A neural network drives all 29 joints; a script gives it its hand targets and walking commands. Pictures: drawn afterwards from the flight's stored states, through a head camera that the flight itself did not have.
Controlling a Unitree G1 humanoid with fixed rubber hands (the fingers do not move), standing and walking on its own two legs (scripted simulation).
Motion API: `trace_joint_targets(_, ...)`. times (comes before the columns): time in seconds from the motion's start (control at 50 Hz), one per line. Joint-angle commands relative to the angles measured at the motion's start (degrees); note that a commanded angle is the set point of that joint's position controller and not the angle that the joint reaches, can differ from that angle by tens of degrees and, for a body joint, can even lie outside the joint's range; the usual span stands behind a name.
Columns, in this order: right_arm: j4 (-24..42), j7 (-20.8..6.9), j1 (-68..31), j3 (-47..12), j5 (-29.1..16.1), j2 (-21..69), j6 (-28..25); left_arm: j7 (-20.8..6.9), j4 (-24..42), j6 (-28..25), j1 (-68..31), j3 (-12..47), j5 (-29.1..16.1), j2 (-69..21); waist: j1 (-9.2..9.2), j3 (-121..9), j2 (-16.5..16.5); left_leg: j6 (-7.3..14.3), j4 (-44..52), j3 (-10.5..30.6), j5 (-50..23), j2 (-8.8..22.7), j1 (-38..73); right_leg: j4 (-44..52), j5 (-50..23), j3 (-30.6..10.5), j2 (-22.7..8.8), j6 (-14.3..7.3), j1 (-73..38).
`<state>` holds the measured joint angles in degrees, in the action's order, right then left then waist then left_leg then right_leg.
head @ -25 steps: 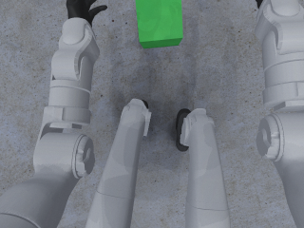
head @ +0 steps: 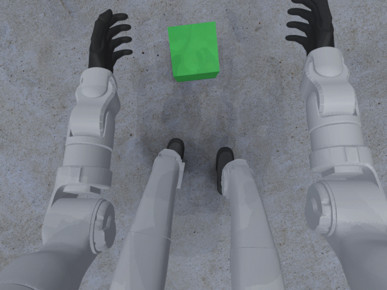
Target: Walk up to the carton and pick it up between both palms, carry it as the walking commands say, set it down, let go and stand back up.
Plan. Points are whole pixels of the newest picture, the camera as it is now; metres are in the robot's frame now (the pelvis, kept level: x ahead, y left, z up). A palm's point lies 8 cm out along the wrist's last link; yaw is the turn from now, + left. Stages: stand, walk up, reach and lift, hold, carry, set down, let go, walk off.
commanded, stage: let go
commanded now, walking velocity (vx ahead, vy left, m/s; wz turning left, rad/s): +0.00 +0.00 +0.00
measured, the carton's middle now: (194, 55) +0.55 +0.08 -0.60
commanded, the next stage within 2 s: stand in 1.18 s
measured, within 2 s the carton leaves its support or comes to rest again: neither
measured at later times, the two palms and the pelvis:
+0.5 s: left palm (27, 150) +0.30 +0.25 -0.01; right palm (376, 150) +0.35 -0.18 -0.02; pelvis +0.08 +0.02 +0.07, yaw +1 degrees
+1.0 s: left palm (32, 182) +0.27 +0.23 +0.01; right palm out of the picture +0.28 -0.23 +0.02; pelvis +0.12 +0.00 +0.09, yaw +2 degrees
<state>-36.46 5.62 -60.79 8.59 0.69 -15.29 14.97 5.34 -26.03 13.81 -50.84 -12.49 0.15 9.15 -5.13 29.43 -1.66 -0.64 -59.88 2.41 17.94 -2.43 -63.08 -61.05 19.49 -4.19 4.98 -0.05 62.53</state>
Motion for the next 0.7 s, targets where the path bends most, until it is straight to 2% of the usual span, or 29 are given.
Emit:
trace_joint_targets(0.0,20.18,2.69,-0.68,0.71,0.74,-4.41,-0.93,-1.52,18.62,-1.18,3.76,1.56,0.16,8.59,-2.96,-115.33,-1.68,-0.71,3.44,-2.98,-25.56,-1.91,39.65,6.41,-23.73,-0.19,0.22,0.62,-38.17)
trace_joint_targets(0.02,19.54,2.57,0.4,0.61,0.03,-3.27,-0.58,-2.15,16.99,-0.63,5.27,1.29,0.48,9.08,-2.51,-108.82,-0.68,-0.44,4.5,-2.89,-25.24,-1.83,39.71,7.47,-22.65,0.44,0.32,0.61,-36.06)
trace_joint_targets(0.04,23.09,2.63,3.42,0.21,-0.13,-2.87,-0.96,-2.75,20.48,-1.26,7.68,1.98,0.52,8.68,-2.92,-108.31,0.9,-0.58,5.12,-2.2,-27.92,-1.84,41.91,8.19,-24.14,-0.39,0.38,0.12,-36.61)
trace_joint_targets(0.06,25.5,2.73,3.24,0.59,-0.27,-3.59,-1.34,-3.19,22.64,-1.59,6.97,2.7,0.09,8.91,-1.17,-106.42,0.43,-0.59,5.45,-1.81,-27.06,-1.77,42.87,9.22,-22.91,-0.41,0.59,0.19,-35.63)
trace_joint_targets(0.08,28.21,2.93,8.01,0.46,0.63,-2.3,-1.48,-3.67,22.52,-1.65,12.93,2.75,0.9,8.6,-1.87,-109.61,0.48,-0.61,5.49,-1.2,-29.4,-1.53,45.96,9.2,-24.4,-0.12,0.52,0.32,-37.27)
trace_joint_targets(0.1,28.75,3.15,7.87,0.99,-0.19,-2.68,-1.65,-4.1,23.25,-1.63,12.55,3.56,-0.33,8.71,-0.54,-106.18,-0.05,-0.42,6.08,-1.04,-27.06,-1.29,45.36,9.62,-22.27,0.11,0.31,0.45,-36.62)
trace_joint_targets(0.12,30.53,2.89,13.72,-0.32,-0.71,-1.51,-2.13,-4.42,25.26,-2.07,16.62,3.49,0.24,9.1,-0.74,-106.01,0.15,-0.44,6.76,-0.73,-29.61,-1.21,48.49,10.51,-23.58,-0.15,0.44,0.41,-37.73)
trace_joint_targets(0.14,29.91,2.62,17.51,-0.3,-0.78,-1.6,-2.62,-4.8,25.68,-2.36,19.88,4.7,-0.11,7.83,-0.43,-104.16,1.3,-0.88,7.9,-0.7,-29.18,-1.19,50.08,11.19,-22.79,0.1,0.22,0.44,-38.88)
trace_joint_targets(0.16,28.03,2.17,22.59,0.12,-0.28,-0.44,-3.01,-5.24,24.52,-2.43,23.38,5.55,0.03,7.16,0.98,-100.1,2.18,-1.16,9.06,0.26,-30.02,-0.92,52.75,12.09,-21.46,1.3,0.43,0.59,-36.25)
trace_joint_targets(0.18,27.84,1.67,26.22,0.26,-0.18,0.35,-3.86,-5.45,23.57,-3.03,26.9,4.82,1.02,7.19,0.56,-95.7,3.18,-1.34,10.14,0.73,-31.22,-0.86,54.03,13.42,-20.84,1.48,0.39,0.53,-34.98)
trace_joint_targets(0.22,27.84,0.57,28.88,1.35,0.88,-0.25,-6.08,-5.89,23.05,-4.9,28.44,5.34,1.01,7.37,1.49,-87.13,3.4,-1.76,12.33,1.68,-31.03,-0.09,54.73,15.51,-18.4,2.68,0.52,0.82,-32.19)
trace_joint_targets(0.24,24.57,-0.47,31.22,1.69,1.67,1.18,-7.27,-6.37,18.26,-5.67,30.83,5.91,1.02,6.26,1.74,-79.41,3.76,-1.72,13.73,1.57,-29.66,0.23,53.65,17.21,-15.88,3.44,0.36,0.84,-29.15)
trace_joint_targets(0.26,21.72,-1.51,35.05,1.55,2.43,1.43,-8.33,-6.46,16.25,-6.87,33.41,5.63,1.77,5.87,1.3,-74.53,4.61,-1.81,15.56,1.98,-29.18,0.43,53.55,18.38,-14.12,3.72,0.15,0.76,-27.13)
trace_joint_targets(0.28,20.76,-2.36,39.55,1.37,2.69,1.69,-9.31,-6.9,14.83,-7.62,38.26,6.01,1.6,5.59,2.19,-70.26,2.96,-1.46,17.91,1.07,-22.67,0.51,53.67,21.16,-9.8,3.68,-0.15,0.58,-28.84)
trace_joint_targets(0.3,19.21,-2.79,40.25,1.29,3.37,1.25,-9.97,-6.94,13.02,-8.51,39.4,5.58,2.22,6.11,1.92,-64.96,2.74,-1.12,19.88,0.94,-18.28,0.89,49.96,21.86,-7.68,3.8,-0.61,0.69,-29.84)
trace_joint_targets(0.32,16.97,-3.34,39.26,1.97,3.11,1.08,-10.68,-7.52,11.2,-9.24,37.5,6.4,1.08,6.33,2.99,-59.16,2.81,-1.04,21.38,1.05,-16.27,1.16,46.43,22.98,-6.45,3.65,-1.04,0.26,-28.99)
trace_joint_targets(0.38,13.54,-4.7,46.94,1.16,3.09,1.16,-12.25,-7.68,10.12,-10.8,43.37,7.73,0.13,5.99,2.57,-55.63,4.75,-1.59,23.39,1.75,-21.03,1.96,50.38,25.3,-7.86,3.75,-1.51,-0.06,-30.87)
trace_joint_targets(0.4,12.81,-5.05,50.42,0.52,3.15,0.68,-12.84,-7.64,8.09,-11.0,48.37,7.49,0.32,5.45,2.53,-54.05,4.14,-1.67,24.29,1.19,-22.34,2.15,51.95,26.52,-8.49,3.92,-1.63,0.0,-32.96)
trace_joint_targets(0.42,12.7,-5.3,50.12,0.2,3.0,0.6,-13.38,-7.73,8.15,-11.48,47.83,7.53,-0.25,5.43,2.66,-51.92,2.86,-1.65,25.06,1.05,-22.82,2.26,51.66,27.71,-9.12,3.73,-1.86,0.11,-33.83)
trace_joint_targets(0.44,11.21,-5.84,52.09,-0.88,2.04,0.92,-13.48,-7.81,6.8,-11.57,49.38,7.6,-0.71,5.12,2.99,-49.91,3.99,-1.81,26.05,0.85,-22.95,2.31,51.4,28.51,-9.49,3.83,-2.09,-0.07,-35.24)
trace_joint_targets(0.46,12.89,-6.12,55.42,-1.28,2.31,0.85,-14.38,-7.66,7.79,-12.4,53.18,7.77,-0.26,5.17,2.17,-50.91,3.66,-2.08,26.8,0.75,-25.76,2.06,53.03,29.29,-12.33,3.78,-1.9,0.06,-38.29)
trace_joint_targets(0.48,12.64,-6.38,55.61,-1.4,2.15,0.44,-14.71,-7.77,7.93,-12.64,52.92,7.76,-0.27,5.53,3.2,-48.59,3.39,-1.97,27.66,0.85,-24.79,2.11,52.37,30.54,-12.91,3.29,-2.35,0.01,-39.33)
trace_joint_targets(0.5,12.44,-6.45,56.81,-2.13,1.77,0.64,-14.85,-7.88,6.98,-12.92,54.28,7.86,-0.51,5.79,2.95,-46.74,3.45,-1.7,28.27,0.93,-26.1,2.11,52.14,30.96,-14.61,3.36,-2.38,0.24,-40.72)
trace_joint_targets(0.54,14.46,-6.85,60.1,-2.59,1.23,-0.09,-15.48,-8.13,9.3,-13.63,55.17,8.0,-0.82,6.46,4.19,-46.0,2.9,-1.52,29.64,0.79,-26.09,2.09,53.75,32.66,-16.28,2.94,-2.46,0.26,-45.27)
trace_joint_targets(0.6,17.32,-7.01,62.7,-3.22,0.62,-0.52,-15.79,-8.44,9.19,-14.0,58.6,8.1,-0.44,7.58,3.69,-43.43,0.65,-0.61,31.37,0.66,-26.2,1.6,53.63,33.95,-20.98,2.57,-3.07,0.68,-50.74)
trace_joint_targets(0.64,19.86,-7.25,66.01,-3.33,0.53,-0.94,-16.06,-8.56,10.51,-14.56,61.44,8.03,0.14,8.33,3.66,-44.11,0.67,-0.44,31.99,0.55,-28.5,1.19,55.59,34.62,-25.05,2.23,-3.23,0.85,-54.33)
trace_joint_targets(0.66,18.79,-7.42,67.06,-3.98,-0.02,-0.58,-15.61,-8.61,9.78,-14.32,62.03,8.31,-0.12,8.4,3.22,-42.3,1.29,-0.41,32.88,0.33,-27.98,0.94,55.57,35.2,-24.69,2.3,-3.3,0.91,-54.85)
trace_joint_targets(0.68,19.15,-7.61,67.88,-3.9,-0.34,-1.05,-15.6,-8.69,10.31,-14.29,61.89,8.36,-0.3,8.72,3.88,-41.03,1.29,-0.15,33.52,0.25,-27.35,0.86,56.29,35.71,-24.83,1.99,-3.4,0.82,-55.22)
